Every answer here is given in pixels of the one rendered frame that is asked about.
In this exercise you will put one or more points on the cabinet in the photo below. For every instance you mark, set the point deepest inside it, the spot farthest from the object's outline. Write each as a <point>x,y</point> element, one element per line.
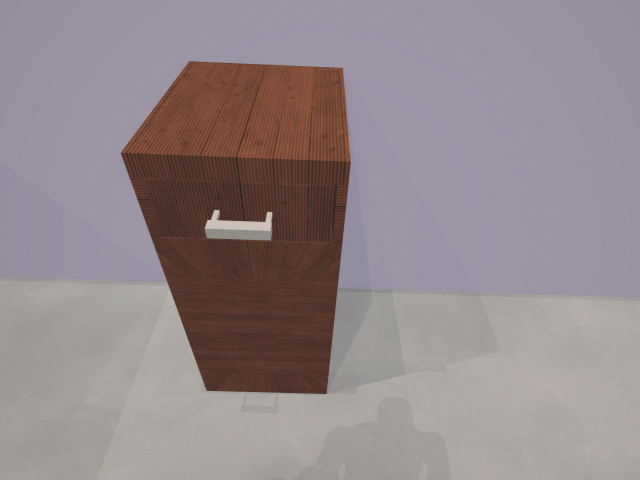
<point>258,314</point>

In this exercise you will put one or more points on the drawer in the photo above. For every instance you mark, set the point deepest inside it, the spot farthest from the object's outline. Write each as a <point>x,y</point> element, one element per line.
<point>301,211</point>

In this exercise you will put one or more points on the handle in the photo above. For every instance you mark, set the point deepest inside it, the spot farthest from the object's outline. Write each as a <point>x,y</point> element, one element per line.
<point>244,230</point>

